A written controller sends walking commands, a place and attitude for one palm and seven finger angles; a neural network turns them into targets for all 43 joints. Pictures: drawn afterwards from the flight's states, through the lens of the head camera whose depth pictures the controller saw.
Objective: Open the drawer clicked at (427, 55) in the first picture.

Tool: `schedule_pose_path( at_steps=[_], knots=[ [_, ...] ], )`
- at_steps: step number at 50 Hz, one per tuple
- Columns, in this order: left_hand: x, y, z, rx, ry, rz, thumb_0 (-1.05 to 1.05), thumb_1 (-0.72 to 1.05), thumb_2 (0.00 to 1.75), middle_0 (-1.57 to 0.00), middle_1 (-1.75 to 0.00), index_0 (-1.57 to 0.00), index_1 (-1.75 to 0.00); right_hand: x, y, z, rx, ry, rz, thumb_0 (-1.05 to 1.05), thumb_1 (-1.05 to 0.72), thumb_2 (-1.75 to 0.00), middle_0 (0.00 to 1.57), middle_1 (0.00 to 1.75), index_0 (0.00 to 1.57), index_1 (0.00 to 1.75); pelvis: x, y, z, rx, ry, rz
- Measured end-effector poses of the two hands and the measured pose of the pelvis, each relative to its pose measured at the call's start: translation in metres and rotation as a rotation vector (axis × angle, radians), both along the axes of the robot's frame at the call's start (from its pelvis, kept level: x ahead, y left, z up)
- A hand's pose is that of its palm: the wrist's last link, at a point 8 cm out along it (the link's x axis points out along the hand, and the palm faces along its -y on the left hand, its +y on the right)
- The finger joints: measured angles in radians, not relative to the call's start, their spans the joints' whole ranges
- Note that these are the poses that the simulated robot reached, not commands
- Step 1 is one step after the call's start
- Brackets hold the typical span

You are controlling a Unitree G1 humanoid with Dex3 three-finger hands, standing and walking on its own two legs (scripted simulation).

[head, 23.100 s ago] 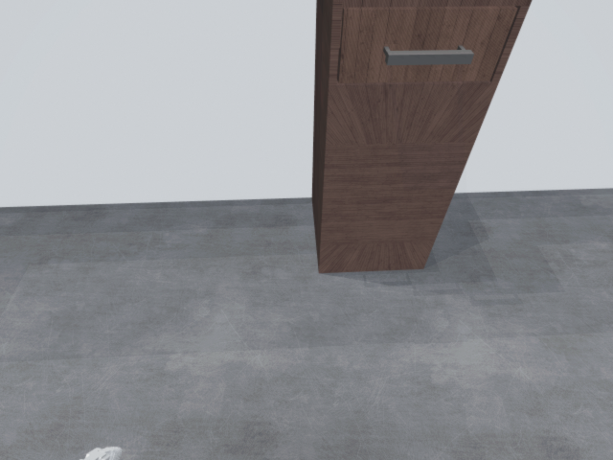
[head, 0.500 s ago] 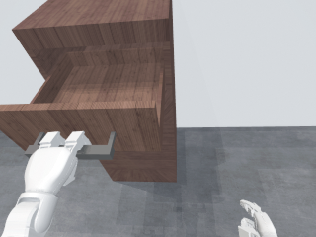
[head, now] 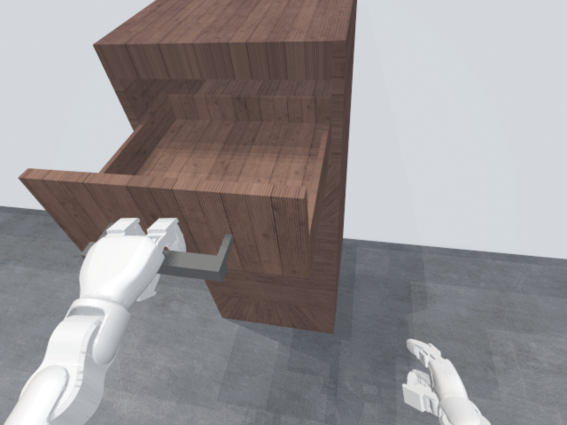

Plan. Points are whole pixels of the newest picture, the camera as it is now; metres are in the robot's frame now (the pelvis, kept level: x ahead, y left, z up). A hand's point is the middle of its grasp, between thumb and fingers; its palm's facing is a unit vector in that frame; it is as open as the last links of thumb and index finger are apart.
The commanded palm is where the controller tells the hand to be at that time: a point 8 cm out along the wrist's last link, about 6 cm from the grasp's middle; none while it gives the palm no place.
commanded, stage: open the thumb to release the handle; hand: left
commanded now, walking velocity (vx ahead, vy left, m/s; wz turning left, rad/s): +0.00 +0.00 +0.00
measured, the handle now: (160, 248) +0.29 +0.22 +0.12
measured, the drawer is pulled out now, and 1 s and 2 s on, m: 0.28 0.28 0.27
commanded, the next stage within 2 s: lift the hand off the handle in 0.52 s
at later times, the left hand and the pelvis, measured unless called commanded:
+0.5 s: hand (142, 281) +0.25 +0.24 +0.10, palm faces +0.07 -0.03 -1.00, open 11.6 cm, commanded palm +0.23 +0.24 +0.16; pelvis -0.04 +0.00 +0.00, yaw -1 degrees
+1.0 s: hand (142, 278) +0.25 +0.24 +0.10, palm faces +0.06 -0.03 -1.00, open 13.3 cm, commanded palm +0.24 +0.23 +0.17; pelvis -0.05 +0.00 +0.00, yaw +1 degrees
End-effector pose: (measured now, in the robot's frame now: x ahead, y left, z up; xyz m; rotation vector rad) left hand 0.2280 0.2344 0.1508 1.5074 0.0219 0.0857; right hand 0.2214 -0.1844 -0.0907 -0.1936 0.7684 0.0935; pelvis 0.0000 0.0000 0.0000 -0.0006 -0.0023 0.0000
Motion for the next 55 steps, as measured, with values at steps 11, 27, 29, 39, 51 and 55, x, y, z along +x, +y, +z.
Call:
schedule_pose_path(
  at_steps=[11, 27, 29, 39, 51, 55],
  knots=[
    [0.001, 0.006, 0.003, 0.024, -0.013, -0.049, -0.01, 0.59, 0.77, -0.39, -1.32, -0.41, -1.33, -0.060, -0.039, -0.014, -0.058, 0.071, -0.098, 0.01, -0.91, -0.89, 0.20, 0.30, 0.20, 0.30, -0.021, -0.003, 0.001, 0.009, -0.006, -0.009],
    [-0.001, 0.004, 0.002, 0.031, -0.031, -0.039, 0.00, -0.28, 0.40, -0.34, -1.23, -0.37, -1.26, -0.086, -0.049, -0.015, -0.061, 0.047, -0.145, 0.01, -0.91, -0.89, 0.20, 0.30, 0.20, 0.30, -0.041, -0.004, 0.001, 0.022, -0.017, -0.014],
    [-0.001, 0.004, 0.002, 0.030, -0.030, -0.038, 0.00, -0.35, 0.37, -0.34, -1.22, -0.37, -1.26, -0.083, -0.046, -0.013, -0.056, 0.036, -0.137, 0.01, -0.91, -0.89, 0.20, 0.30, 0.20, 0.30, -0.043, -0.005, 0.001, 0.022, -0.018, -0.011],
    [-0.002, 0.003, 0.001, 0.024, -0.029, -0.030, 0.00, -0.48, 0.31, -0.33, -1.21, -0.36, -1.26, -0.069, -0.031, -0.006, -0.042, 0.000, -0.089, 0.01, -0.91, -0.89, 0.20, 0.30, 0.20, 0.30, -0.045, -0.004, 0.001, 0.021, -0.019, 0.000],
    [0.002, 0.005, 0.005, 0.037, -0.013, -0.055, 0.00, -0.50, 0.30, -0.36, -1.26, -0.39, -1.27, -0.071, -0.028, -0.008, -0.052, 0.023, -0.074, 0.01, -0.91, -0.89, 0.20, 0.30, 0.20, 0.30, -0.046, -0.003, 0.002, 0.019, -0.021, 0.011],
    [0.003, 0.005, 0.007, 0.044, 0.008, -0.063, 0.00, -0.50, 0.30, -0.37, -1.25, -0.39, -1.25, -0.073, -0.029, -0.008, -0.047, 0.019, -0.087, 0.01, -0.91, -0.89, 0.20, 0.30, 0.20, 0.30, -0.045, -0.002, 0.002, 0.019, -0.027, 0.010]
  ],
)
